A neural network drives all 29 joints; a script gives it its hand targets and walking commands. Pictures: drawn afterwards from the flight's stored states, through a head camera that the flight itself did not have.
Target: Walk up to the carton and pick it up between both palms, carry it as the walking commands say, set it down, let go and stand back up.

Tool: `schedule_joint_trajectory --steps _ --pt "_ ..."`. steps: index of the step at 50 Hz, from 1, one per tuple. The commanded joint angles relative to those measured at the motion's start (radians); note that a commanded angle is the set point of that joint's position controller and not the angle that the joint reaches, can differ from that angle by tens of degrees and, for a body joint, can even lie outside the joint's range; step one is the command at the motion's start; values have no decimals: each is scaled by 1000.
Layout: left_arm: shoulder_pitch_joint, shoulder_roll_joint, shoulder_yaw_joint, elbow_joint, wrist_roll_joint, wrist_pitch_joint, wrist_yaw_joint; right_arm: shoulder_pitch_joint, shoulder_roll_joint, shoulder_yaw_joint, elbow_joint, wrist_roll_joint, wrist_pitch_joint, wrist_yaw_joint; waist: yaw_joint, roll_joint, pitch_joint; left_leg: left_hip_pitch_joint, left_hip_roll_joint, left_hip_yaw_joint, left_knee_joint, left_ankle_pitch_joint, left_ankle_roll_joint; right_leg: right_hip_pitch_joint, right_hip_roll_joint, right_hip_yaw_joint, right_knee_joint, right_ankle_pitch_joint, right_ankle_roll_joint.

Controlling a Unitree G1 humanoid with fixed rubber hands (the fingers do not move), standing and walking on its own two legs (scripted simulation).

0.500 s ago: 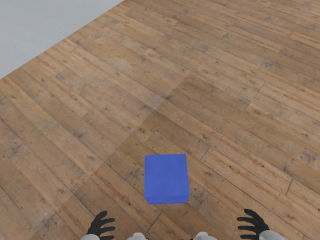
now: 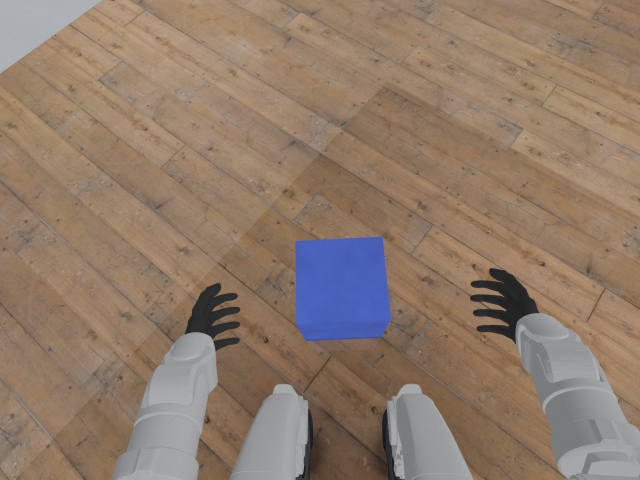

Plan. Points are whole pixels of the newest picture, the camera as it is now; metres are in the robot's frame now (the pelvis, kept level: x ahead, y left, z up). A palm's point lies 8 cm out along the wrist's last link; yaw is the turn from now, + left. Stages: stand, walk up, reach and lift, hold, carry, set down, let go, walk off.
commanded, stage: reach and lift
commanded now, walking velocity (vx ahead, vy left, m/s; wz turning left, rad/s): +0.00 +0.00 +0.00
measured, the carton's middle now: (341, 292) +0.48 +0.01 -0.56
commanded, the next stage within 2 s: none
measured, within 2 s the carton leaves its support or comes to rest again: neither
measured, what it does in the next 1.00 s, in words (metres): lowers itself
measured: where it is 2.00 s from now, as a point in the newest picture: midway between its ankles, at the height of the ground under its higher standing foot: (348, 466)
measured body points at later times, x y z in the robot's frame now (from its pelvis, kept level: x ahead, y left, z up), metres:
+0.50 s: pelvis +0.00 -0.01 -0.03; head +0.26 -0.01 +0.34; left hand +0.45 +0.20 -0.13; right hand +0.48 -0.20 -0.13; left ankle +0.07 +0.12 -0.65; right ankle +0.07 -0.13 -0.65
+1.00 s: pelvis +0.00 -0.01 -0.07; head +0.31 -0.01 +0.26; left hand +0.48 +0.20 -0.20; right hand +0.51 -0.20 -0.20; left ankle +0.07 +0.12 -0.65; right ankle +0.07 -0.13 -0.65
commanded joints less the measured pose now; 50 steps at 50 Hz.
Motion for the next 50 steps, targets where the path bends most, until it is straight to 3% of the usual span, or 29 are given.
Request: schedule_joint_trajectory --steps 1,8,19,30,38,43,50 --pt "-215 57 41 -45 10 -19 14 -246 -96 -33 -32 -6 -14 -12 4 -39 -472 213 -43 37 -157 -22 -33 146 55 -82 -150 -28 -21" --pt "-385 106 113 51 35 -115 9 -423 -74 -55 40 -22 -85 -62 14 -74 -627 89 -66 52 -97 68 -32 153 60 -60 -117 115 7" --pt "-648 164 140 162 7 -289 -9 -662 -101 -96 111 -1 -237 -102 16 -52 -901 -18 -77 53 -55 193 -44 111 74 -44 -66 269 19" --pt "-805 195 205 228 16 -385 -29 -847 -132 -130 191 -8 -327 -88 20 -49 -1028 -72 -80 47 -39 358 -57 26 79 -46 -34 402 20" --pt "-755 167 238 170 47 -401 -49 -799 -113 -173 144 -46 -348 -64 12 -56 -1177 -22 -79 32 -22 553 -56 3 81 -52 -19 573 13" --pt "-747 139 241 167 64 -414 -55 -790 -92 -180 150 -55 -365 -59 9 -47 -1101 -113 -74 21 33 530 -58 -144 80 -49 22 523 13" --pt "-814 166 253 226 74 -407 -33 -863 -104 -172 203 -50 -357 -79 16 -50 -1013 -324 -79 40 186 295 -63 -342 83 -61 174 290 25"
